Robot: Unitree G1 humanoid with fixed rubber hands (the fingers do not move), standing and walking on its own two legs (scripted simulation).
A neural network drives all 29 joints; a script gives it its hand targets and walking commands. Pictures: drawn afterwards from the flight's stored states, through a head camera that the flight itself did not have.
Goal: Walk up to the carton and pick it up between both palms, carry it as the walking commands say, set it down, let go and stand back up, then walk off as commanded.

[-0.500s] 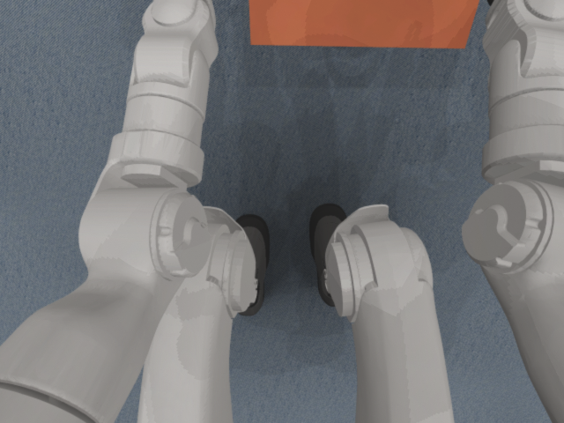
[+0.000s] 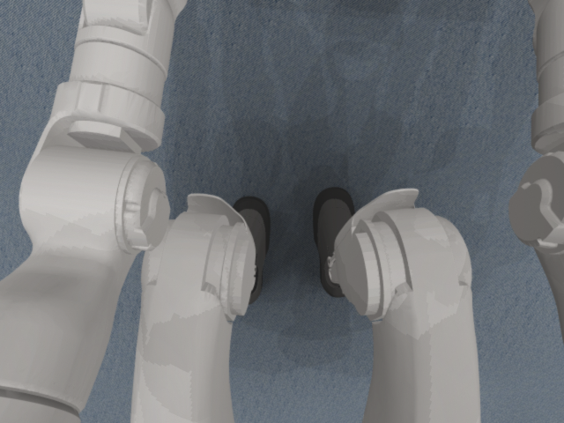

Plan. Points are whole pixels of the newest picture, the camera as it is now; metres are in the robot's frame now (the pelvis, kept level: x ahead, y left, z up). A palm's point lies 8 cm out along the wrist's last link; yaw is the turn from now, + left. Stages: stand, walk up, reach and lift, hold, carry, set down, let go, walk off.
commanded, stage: set down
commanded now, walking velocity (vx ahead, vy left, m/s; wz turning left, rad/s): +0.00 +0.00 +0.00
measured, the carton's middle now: out of the picture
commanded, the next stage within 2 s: let go in 1.28 s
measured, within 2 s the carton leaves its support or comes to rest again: neither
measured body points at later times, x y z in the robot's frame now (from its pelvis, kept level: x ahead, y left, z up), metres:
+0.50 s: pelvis +0.00 +0.00 +0.05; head +0.35 -0.03 +0.31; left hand +0.60 +0.08 -0.06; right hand +0.56 -0.28 -0.05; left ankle +0.11 +0.08 -0.34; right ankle +0.12 -0.08 -0.34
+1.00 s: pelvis +0.00 +0.00 +0.19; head +0.35 -0.04 +0.45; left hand +0.60 +0.09 +0.09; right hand +0.56 -0.28 +0.10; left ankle +0.11 +0.08 -0.34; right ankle +0.12 -0.08 -0.34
